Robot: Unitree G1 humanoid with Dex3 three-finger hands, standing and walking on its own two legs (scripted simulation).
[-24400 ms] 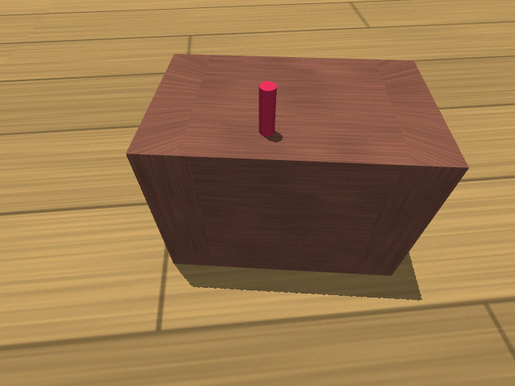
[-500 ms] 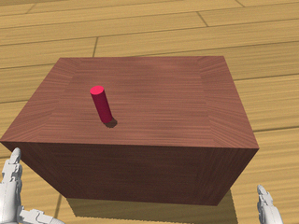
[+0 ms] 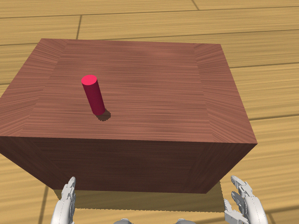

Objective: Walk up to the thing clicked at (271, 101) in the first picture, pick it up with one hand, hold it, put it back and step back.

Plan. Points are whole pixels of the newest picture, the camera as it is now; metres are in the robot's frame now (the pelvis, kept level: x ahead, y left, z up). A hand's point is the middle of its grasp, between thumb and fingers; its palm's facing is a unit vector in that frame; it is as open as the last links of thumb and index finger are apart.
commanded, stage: home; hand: left
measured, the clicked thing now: (94, 96) +0.51 +0.20 +0.01
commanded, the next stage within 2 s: none
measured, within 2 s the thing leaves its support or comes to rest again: neither
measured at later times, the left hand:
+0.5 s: hand (88, 204) +0.19 +0.18 -0.05, palm faces +0.10 -0.97 -0.21, open 17.5 cm
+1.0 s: hand (91, 211) +0.17 +0.17 -0.05, palm faces +0.10 -0.97 -0.22, open 17.6 cm
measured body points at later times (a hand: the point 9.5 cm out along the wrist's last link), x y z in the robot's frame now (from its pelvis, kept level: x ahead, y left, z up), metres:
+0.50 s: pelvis +0.02 +0.00 +0.00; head +0.06 +0.01 +0.45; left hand +0.18 +0.23 -0.04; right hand +0.18 -0.23 -0.03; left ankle +0.01 +0.11 -0.69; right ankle +0.00 -0.13 -0.69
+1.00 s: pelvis +0.01 -0.01 -0.01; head +0.04 -0.01 +0.44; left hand +0.16 +0.22 -0.04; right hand +0.17 -0.24 -0.03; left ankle +0.01 +0.11 -0.69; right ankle +0.00 -0.13 -0.69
